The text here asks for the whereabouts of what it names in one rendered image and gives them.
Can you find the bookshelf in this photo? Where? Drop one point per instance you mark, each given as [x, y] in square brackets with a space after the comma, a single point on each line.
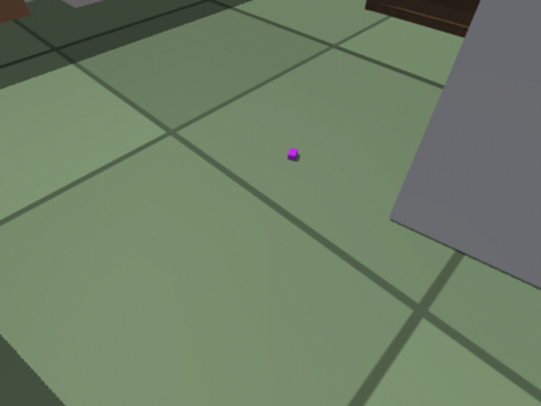
[450, 16]

